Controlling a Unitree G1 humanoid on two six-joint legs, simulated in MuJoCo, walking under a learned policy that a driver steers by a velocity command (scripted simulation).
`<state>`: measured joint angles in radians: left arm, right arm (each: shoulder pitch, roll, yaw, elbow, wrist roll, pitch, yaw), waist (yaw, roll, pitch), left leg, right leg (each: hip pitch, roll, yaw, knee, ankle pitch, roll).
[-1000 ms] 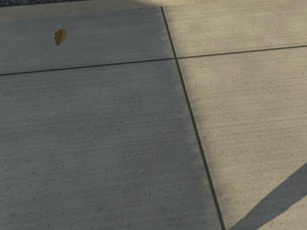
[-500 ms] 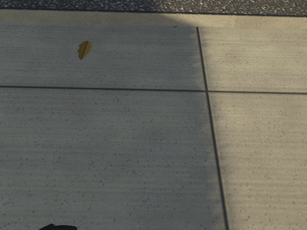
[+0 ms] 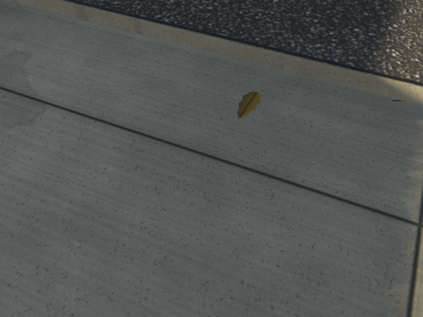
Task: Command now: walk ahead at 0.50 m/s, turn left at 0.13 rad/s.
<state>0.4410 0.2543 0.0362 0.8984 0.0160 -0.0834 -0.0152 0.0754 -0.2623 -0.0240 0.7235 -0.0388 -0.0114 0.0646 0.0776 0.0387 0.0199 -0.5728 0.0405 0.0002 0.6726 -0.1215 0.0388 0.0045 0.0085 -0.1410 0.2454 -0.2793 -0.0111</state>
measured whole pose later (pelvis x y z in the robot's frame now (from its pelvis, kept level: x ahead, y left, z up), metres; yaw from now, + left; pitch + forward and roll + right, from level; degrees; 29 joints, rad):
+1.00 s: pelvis +0.51 -0.08 +0.00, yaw -30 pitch +1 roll +0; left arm 0.40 0.27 0.07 0.87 0.00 -0.04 -0.01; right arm 0.07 -0.26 -0.03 0.74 -0.04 -0.02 0.02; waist 0.07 0.04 0.04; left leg -0.65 0.10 -0.05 0.75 -0.07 -0.06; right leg -0.05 0.15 0.12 0.29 -0.25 -0.13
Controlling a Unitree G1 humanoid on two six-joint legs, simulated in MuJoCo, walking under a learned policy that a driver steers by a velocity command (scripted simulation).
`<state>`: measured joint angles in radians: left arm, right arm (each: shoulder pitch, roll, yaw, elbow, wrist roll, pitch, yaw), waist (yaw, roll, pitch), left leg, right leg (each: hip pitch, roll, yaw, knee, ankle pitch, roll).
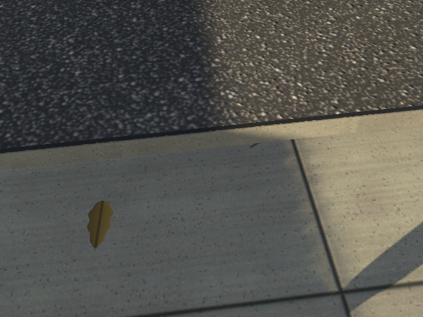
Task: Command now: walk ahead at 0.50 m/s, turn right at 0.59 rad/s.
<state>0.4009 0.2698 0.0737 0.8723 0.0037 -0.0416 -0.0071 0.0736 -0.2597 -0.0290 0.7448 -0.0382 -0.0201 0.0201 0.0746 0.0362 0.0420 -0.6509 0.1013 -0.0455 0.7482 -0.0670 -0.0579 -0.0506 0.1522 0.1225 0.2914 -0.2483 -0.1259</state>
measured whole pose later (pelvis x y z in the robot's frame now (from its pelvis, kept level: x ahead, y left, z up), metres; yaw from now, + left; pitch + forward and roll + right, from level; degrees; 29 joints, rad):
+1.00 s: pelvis +0.51 +0.02 +0.00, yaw +15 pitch +1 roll -1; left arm 0.40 0.25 0.05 0.90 0.02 -0.10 0.00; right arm 0.11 -0.28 -0.07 0.78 -0.03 0.01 0.08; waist 0.05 0.05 0.03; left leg -0.66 0.07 0.01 0.86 -0.07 0.03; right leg 0.00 0.01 -0.21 0.23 -0.25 -0.03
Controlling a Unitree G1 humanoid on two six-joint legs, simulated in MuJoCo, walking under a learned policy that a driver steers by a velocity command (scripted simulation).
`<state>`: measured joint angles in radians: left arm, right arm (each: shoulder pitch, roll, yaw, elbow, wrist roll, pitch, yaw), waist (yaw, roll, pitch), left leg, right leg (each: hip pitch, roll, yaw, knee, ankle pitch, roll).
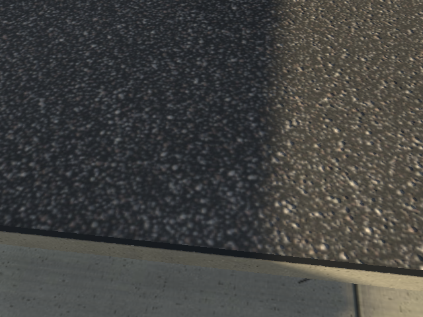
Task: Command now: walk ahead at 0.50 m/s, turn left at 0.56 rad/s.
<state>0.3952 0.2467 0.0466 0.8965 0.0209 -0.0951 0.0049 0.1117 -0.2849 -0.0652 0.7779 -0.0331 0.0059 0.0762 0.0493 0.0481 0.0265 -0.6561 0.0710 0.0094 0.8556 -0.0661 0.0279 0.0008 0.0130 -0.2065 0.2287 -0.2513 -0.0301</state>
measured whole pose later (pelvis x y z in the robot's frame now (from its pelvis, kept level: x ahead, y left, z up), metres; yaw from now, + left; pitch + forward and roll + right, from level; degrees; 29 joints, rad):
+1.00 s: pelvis +0.55 +0.03 -0.01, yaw -11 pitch +3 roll +0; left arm 0.43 0.22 0.03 0.98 0.03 -0.05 0.00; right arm 0.06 -0.17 0.02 0.64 -0.05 -0.03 -0.01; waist 0.01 0.02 0.00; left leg -1.02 0.07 -0.01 1.86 -0.48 0.04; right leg -0.16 0.15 0.04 0.43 -0.32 -0.13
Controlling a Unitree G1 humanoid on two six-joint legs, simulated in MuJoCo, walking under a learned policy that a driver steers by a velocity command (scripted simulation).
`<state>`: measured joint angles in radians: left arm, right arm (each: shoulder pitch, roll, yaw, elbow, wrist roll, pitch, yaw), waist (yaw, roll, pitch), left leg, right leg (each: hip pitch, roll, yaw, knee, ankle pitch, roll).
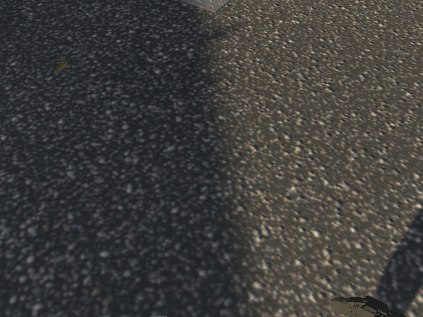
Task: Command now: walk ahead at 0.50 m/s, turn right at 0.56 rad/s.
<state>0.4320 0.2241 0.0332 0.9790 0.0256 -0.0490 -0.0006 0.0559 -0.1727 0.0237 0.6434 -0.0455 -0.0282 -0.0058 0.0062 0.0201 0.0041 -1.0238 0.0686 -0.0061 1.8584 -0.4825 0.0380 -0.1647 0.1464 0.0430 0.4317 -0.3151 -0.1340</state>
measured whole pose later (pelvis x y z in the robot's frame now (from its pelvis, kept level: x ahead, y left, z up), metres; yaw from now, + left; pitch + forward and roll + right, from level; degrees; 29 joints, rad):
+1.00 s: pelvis +0.56 -0.06 +0.11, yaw -2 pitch +2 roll -1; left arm 0.43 0.22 0.05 0.85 0.02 -0.10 0.01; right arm 0.18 -0.25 -0.07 0.76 -0.03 0.00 0.05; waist 0.04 0.05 -0.01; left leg -0.70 0.08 0.00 0.95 -0.07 0.03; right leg -0.02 0.03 -0.21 0.25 -0.26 -0.05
